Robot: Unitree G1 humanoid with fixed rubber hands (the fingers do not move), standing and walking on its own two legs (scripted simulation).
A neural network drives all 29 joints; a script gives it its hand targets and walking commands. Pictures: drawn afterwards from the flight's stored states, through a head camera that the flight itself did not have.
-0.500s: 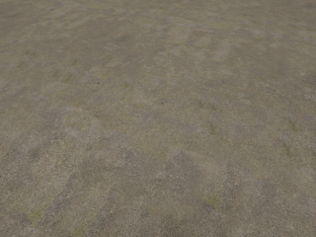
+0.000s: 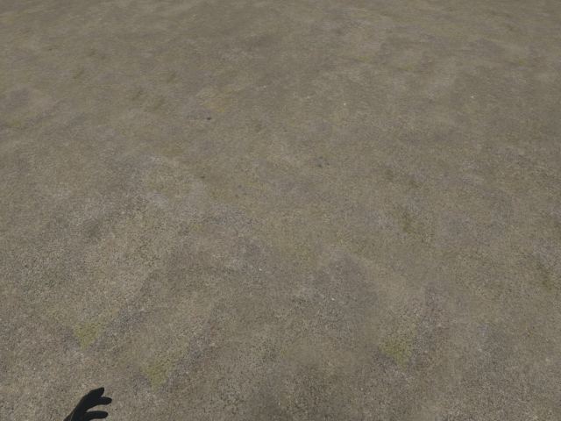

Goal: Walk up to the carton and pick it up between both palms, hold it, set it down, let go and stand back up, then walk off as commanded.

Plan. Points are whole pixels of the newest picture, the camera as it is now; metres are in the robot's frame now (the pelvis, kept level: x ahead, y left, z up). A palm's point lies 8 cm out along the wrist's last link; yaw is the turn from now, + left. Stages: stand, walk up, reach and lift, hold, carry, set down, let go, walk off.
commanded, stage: walk up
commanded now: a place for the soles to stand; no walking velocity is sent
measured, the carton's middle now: out of the picture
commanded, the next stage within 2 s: none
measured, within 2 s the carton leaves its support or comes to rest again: neither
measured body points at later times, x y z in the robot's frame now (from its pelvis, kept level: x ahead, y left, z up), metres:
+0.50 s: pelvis -0.02 +0.07 -0.02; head -0.01 +0.07 +0.43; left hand -0.09 +0.42 -0.09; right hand +0.29 -0.12 -0.07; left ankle +0.02 +0.19 -0.71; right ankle +0.09 +0.01 -0.74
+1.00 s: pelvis -0.09 +0.18 -0.03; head -0.09 +0.18 +0.42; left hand -0.28 +0.49 -0.08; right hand +0.26 +0.07 -0.08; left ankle -0.16 +0.29 -0.74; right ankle +0.06 +0.16 -0.70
